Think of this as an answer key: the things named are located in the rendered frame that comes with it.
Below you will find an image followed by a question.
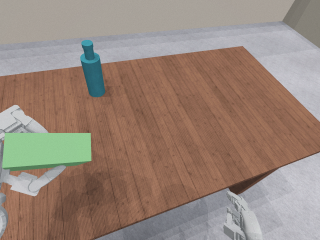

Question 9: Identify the robot left hand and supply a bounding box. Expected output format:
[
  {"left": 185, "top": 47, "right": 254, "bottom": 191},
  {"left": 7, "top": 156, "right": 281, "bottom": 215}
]
[{"left": 0, "top": 105, "right": 66, "bottom": 196}]

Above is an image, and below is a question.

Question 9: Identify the robot right hand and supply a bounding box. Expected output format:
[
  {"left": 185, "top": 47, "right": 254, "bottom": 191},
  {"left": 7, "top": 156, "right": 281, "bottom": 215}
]
[{"left": 223, "top": 191, "right": 264, "bottom": 240}]

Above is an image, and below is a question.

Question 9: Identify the table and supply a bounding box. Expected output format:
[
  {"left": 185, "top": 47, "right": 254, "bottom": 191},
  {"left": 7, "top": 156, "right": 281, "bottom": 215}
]
[{"left": 0, "top": 46, "right": 320, "bottom": 240}]

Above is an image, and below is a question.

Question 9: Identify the sponge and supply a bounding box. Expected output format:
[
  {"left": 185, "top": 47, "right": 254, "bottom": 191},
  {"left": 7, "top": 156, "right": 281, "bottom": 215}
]
[{"left": 2, "top": 133, "right": 92, "bottom": 171}]

